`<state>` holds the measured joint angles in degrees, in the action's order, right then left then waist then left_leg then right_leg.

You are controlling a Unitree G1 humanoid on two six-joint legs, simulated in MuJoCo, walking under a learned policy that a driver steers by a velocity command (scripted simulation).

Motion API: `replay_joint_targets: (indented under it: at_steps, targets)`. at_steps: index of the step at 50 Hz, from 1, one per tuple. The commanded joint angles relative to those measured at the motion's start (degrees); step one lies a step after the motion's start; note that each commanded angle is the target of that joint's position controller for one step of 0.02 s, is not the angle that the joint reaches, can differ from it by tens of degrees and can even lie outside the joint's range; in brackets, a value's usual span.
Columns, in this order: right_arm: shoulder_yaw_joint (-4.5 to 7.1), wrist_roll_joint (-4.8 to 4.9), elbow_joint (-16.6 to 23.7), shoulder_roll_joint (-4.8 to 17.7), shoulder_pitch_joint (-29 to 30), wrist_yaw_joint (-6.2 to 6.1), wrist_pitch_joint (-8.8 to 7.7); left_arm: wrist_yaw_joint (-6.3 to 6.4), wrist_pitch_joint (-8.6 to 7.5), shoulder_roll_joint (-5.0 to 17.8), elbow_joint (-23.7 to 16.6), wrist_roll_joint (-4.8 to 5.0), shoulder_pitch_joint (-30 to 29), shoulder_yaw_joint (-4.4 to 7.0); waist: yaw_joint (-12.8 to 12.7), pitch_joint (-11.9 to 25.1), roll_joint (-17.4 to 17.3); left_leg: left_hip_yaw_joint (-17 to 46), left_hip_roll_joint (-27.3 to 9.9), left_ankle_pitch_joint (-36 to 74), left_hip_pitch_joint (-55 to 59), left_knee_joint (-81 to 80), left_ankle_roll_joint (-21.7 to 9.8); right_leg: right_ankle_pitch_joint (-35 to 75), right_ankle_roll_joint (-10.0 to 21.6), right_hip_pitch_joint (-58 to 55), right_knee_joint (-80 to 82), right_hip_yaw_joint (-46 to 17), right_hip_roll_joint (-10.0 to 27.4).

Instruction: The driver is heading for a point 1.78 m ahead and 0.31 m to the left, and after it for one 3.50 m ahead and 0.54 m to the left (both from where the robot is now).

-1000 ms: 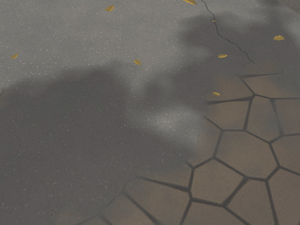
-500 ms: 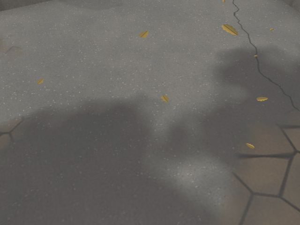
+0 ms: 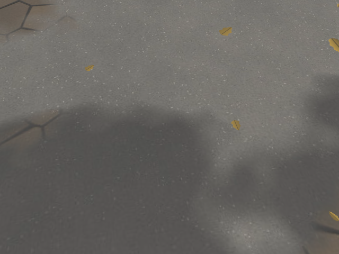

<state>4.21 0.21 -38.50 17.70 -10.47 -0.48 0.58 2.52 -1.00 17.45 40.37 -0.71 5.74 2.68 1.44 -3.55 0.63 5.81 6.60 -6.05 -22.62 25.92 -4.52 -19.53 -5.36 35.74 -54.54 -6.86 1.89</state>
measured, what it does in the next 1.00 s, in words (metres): steps on the spot, turning left: right foot, then left foot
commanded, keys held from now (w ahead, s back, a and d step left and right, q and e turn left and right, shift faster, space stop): q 0.60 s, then no key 0.40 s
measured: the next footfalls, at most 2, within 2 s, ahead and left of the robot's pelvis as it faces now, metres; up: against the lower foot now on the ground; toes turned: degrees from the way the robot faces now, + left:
right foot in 0.18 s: +0.14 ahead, -0.16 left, +0.00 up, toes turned +13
left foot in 0.60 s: +0.04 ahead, +0.09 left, +0.00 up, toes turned +24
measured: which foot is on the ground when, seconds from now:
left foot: down 0.00-0.18, up 0.20-0.58, down 0.60-1.00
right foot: up 0.00-0.16, down 0.18-0.60, up 0.62-0.96, down 0.98-1.00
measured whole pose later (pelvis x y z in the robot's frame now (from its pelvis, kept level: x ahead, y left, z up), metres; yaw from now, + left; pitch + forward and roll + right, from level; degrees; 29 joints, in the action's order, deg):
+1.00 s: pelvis +0.04 -0.02 +0.00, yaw +28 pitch +0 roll +1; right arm 1.6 -0.6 -39.1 13.7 -7.9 -0.4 1.0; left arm 0.8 0.7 15.5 43.6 -0.6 9.7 3.1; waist -0.6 -1.3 0.4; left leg 2.8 3.9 -15.3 -15.2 30.3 -2.2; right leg -15.3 -2.4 13.9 -29.2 -1.1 2.2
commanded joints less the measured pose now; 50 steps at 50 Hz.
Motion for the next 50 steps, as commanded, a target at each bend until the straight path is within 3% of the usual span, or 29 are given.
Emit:
replay_joint_targets:
  at_steps: [1, 3, 6, 8, 9, 10, 11, 12, 14, 15, 17, 19, 22, 25, 28, 29, 30, 31, 32, 33, 35, 36, 38, 41, 45, 47, 48, 49, 50]
  targets:
    - [2.57, 0.40, 5.05, 9.24, 2.32, -1.30, 0.56, 0.09, 0.43, 4.35, -1.88, 0.31, 4.34, 1.31, -1.86, 12.48, -6.77, 13.83, -12.76, 5.91, 4.40, -5.97, -8.32, 4.99, -0.66, -7.93, 4.88, 1.28, -1.94]
    - [2.57, 0.27, 5.31, 9.12, 2.22, -1.46, 1.12, -0.23, 0.13, 4.37, -2.57, 0.48, 2.43, 1.35, -1.08, 10.99, -8.43, 16.30, -12.35, -0.55, 4.44, -5.82, -7.60, 4.82, -0.31, -8.74, 9.31, 0.79, -2.64]
    - [2.52, 0.33, 5.60, 8.65, 1.60, -1.28, 1.53, -0.89, -1.08, 5.01, -2.98, 0.77, 2.06, 1.75, -0.69, 10.65, -10.31, 20.53, -12.84, 3.28, 7.83, -2.65, -6.99, 2.78, 0.87, -11.40, 17.21, 0.50, -3.66]
    - [2.18, 1.07, 6.12, 7.64, 2.78, -1.35, 1.88, -1.35, -1.90, 5.40, -1.96, 0.88, 5.50, 2.32, -3.13, 10.49, -10.25, 21.18, -10.76, 5.12, 7.63, 1.25, -4.55, 10.51, 2.72, -18.83, 30.69, 1.46, -3.01]
    - [1.55, 0.91, 6.30, 5.49, 0.94, -1.37, 1.93, -1.18, -1.98, 8.42, -1.94, 0.17, 6.71, 3.18, -2.39, 11.47, -5.97, 18.47, -7.78, -4.04, 3.64, 6.84, -1.69, 14.72, 5.46, -25.39, 33.94, -3.73, 4.58]
    - [0.97, 0.51, 6.80, 2.94, -3.32, -1.14, 1.67, -0.70, -1.18, 13.58, -3.09, -1.11, 3.45, 4.20, 2.19, 10.03, 10.43, 7.13, 1.47, -24.22, -6.86, 18.34, 2.20, 29.30, 12.94, -30.23, 34.70, -16.56, 16.87]
    - [2.19, -0.02, 7.46, 7.60, -1.96, -0.91, 0.90, -0.90, -0.91, 11.55, -2.72, -2.32, 5.52, 4.08, -0.30, 10.16, 15.90, 2.77, 1.10, -32.10, -12.72, 31.82, 5.12, 34.54, 20.75, -28.86, 36.03, -24.99, 22.99]
    - [3.36, 0.25, 6.32, 10.78, -2.57, -0.79, 0.88, -0.77, -0.90, 8.64, -3.66, -1.80, 4.16, 3.29, -0.35, 9.64, 10.33, 3.55, -1.53, -28.65, -13.16, 39.36, 6.44, 33.80, 20.82, -28.36, 34.89, -20.41, 21.27]
    - [3.55, 0.75, 4.28, 9.36, -3.22, -1.25, 2.32, -0.44, -0.44, 5.61, -4.33, -0.20, 0.94, 2.54, 0.13, 7.62, 5.96, 1.93, -2.92, -22.20, -14.16, 44.35, 8.53, 29.92, 16.01, -28.00, 33.26, -9.52, 14.32]
    - [3.12, 0.85, 4.43, 7.76, -2.97, -1.17, 2.87, -0.21, -0.18, 5.41, -4.30, 0.19, 0.63, 2.35, -0.20, 6.81, 6.25, 1.12, -3.26, -20.15, -14.54, 45.41, 9.34, 30.84, 15.79, -27.74, 33.38, -6.81, 13.29]
    - [2.33, 1.34, 5.78, 5.31, -0.69, -0.91, 3.12, 0.17, 0.53, 5.84, -3.92, -0.18, 1.65, 2.53, -1.36, 6.14, 8.13, -2.27, -4.00, -17.31, -14.00, 41.07, 10.25, 30.35, 15.93, -28.31, 34.51, -2.06, 11.25]
    - [1.88, 1.40, 7.33, 4.31, 2.13, -0.69, 2.98, 0.50, 1.10, 6.71, -3.47, -0.37, 3.33, 3.01, -3.17, 7.12, 9.90, -3.50, -5.48, -17.06, -13.64, 35.14, 10.80, 30.60, 17.01, -31.68, 34.58, -0.98, 12.52]
    - [1.38, 1.01, 8.49, 3.57, 3.20, 0.11, 2.88, 0.21, 1.49, 8.78, -3.39, 0.00, 2.73, 3.93, -3.80, 8.68, 10.91, -5.56, -7.46, -17.39, -6.85, 25.83, 10.04, 30.48, 17.48, -30.91, 34.50, 1.43, 14.28]
    - [1.83, 1.01, 8.68, 4.69, 2.34, 0.84, 3.22, -0.52, 1.44, 9.86, -3.02, 0.79, 2.26, 4.45, -3.68, 8.74, 11.52, -7.97, -7.37, -16.38, -1.42, 18.15, 8.38, 29.01, 17.25, -29.74, 33.87, 2.71, 15.63]
    - [2.43, 0.99, 7.47, 4.61, -1.72, 1.51, 3.40, -0.81, 1.31, 9.95, -2.38, 2.27, 0.98, 4.61, -0.87, 8.40, 10.06, -10.35, -5.89, -7.39, 6.74, 3.48, 4.59, 25.12, 13.97, -27.32, 29.12, 5.33, 15.18]
    - [3.01, 0.81, 6.65, 5.64, -3.88, 1.18, 3.33, -0.97, 1.16, 8.24, -1.18, 2.33, 3.36, 4.24, -0.39, 8.66, 7.04, -8.94, -5.11, -1.95, 13.02, -1.89, 2.66, 19.95, 10.60, -23.40, 24.61, 8.01, 13.33]
    - [4.39, 0.85, 6.94, 10.53, -5.67, 0.42, 3.04, -1.30, 1.09, 5.26, -1.14, 0.60, 5.20, 3.50, -1.17, 8.88, -5.63, 4.66, -14.13, 13.66, 22.24, -5.16, -1.11, 5.41, 4.98, -12.09, 11.49, 13.97, 8.16]
    - [4.88, -0.56, 8.73, 15.66, -4.86, 0.09, 2.37, -1.11, 0.90, 3.13, -4.72, -1.54, 1.79, 2.33, -1.04, 8.13, -19.90, 23.37, -28.22, 28.86, 24.14, -4.68, -12.73, -18.86, 0.67, 3.39, -1.87, 13.26, -0.22]
    - [4.07, -2.17, 8.30, 12.50, -6.57, 0.45, 0.98, -0.64, 0.71, 6.04, -5.13, -0.41, -2.09, 3.21, 3.21, 12.03, -14.07, 23.21, -29.29, 24.62, 21.03, -6.21, -17.13, -20.06, 0.77, 2.88, -11.12, 5.16, -0.02]
    - [3.08, -2.10, 7.54, 10.38, -4.02, 0.37, 0.10, -0.57, 0.99, 7.25, -4.50, 0.81, -1.90, 3.68, 1.32, 9.74, -11.32, 17.14, -25.77, 20.35, 18.96, -6.21, -14.07, -15.61, 1.50, 2.73, -13.45, 3.98, 1.19]
    - [1.92, -0.15, 7.47, 7.01, 1.79, -0.25, -0.21, -0.05, 1.60, 7.26, -2.23, 0.42, 0.30, 4.07, -1.08, 8.03, -8.52, 10.75, -20.42, 16.70, 16.79, -5.59, -8.57, -7.53, 1.34, 1.65, -11.12, 3.62, 1.98]
    - [1.35, -0.05, 7.37, 6.29, 2.86, -0.58, -0.13, -0.14, 1.73, 6.96, -1.67, 0.19, 1.40, 4.06, -1.90, 8.37, -8.74, 8.73, -19.11, 19.99, 14.79, -5.47, -8.21, -4.62, 0.79, -1.31, -11.76, 4.28, 1.29]
    - [0.78, -0.69, 6.90, 5.27, 3.09, -0.95, -0.07, -0.56, 1.71, 5.45, -0.97, 0.65, 3.10, 3.57, -2.55, 9.60, -8.26, 6.52, -17.86, 20.70, 14.33, -5.54, -8.24, -1.35, 0.19, -4.86, -8.98, 4.89, 0.67]
    - [0.63, -0.75, 5.91, 5.10, 2.85, -1.12, 0.01, -0.95, 1.77, 3.15, -1.23, 0.72, 1.44, 2.33, -1.32, 8.71, -8.53, 6.40, -17.27, 15.01, 14.79, -5.48, -7.93, -0.24, 0.24, -8.72, 3.46, 4.91, 1.28]
    - [0.58, -0.93, 4.28, 5.88, 2.23, -0.42, 0.35, -1.42, 1.69, 4.12, -1.43, 1.02, 1.03, 2.18, 0.13, 6.64, -9.24, 9.76, -18.27, 8.19, 11.83, -5.56, -9.21, -2.49, 1.07, -15.43, 13.99, 5.82, 0.61]
    - [-0.12, -0.41, 3.44, 4.61, 3.60, -0.14, 0.32, -1.65, 1.32, 3.39, -0.60, 0.94, 2.88, 1.97, -1.56, 5.81, -8.13, 10.29, -17.18, 5.66, 10.14, -4.38, -7.92, 2.84, 2.04, -20.31, 23.57, 6.47, 0.05]
    - [-0.61, -0.09, 2.64, 3.49, 3.26, -0.04, 0.18, -1.87, 0.97, 2.81, -0.03, 0.36, 4.20, 1.65, -2.83, 5.59, -6.66, 9.75, -15.90, 3.87, 8.48, -3.89, -5.88, 11.23, 2.89, -25.06, 31.76, 6.32, 0.11]
    - [-1.10, -0.68, 1.82, 2.12, 1.20, 0.03, -0.33, -1.82, 0.62, 4.21, 0.05, -0.53, 4.98, 1.66, -2.21, 6.85, -3.97, 8.88, -13.77, 0.07, 6.59, -2.93, -2.80, 19.57, 3.97, -30.29, 33.10, 2.79, 2.98]
    - [-0.95, -1.72, 1.35, 2.38, -1.57, 0.38, -0.92, -1.57, 0.55, 8.35, -0.30, -0.72, 4.99, 2.41, 0.73, 7.46, 2.94, 5.09, -9.54, -5.78, 4.73, -0.02, -0.08, 28.69, 6.14, -32.33, 30.31, -0.50, 7.50]
Velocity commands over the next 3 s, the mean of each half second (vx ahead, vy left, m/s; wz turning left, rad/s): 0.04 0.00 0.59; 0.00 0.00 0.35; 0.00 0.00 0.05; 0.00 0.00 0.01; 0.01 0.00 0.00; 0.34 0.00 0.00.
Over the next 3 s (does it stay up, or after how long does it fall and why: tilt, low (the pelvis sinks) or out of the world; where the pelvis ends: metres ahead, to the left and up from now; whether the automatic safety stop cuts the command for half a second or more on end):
stays up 0.16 0.07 0.01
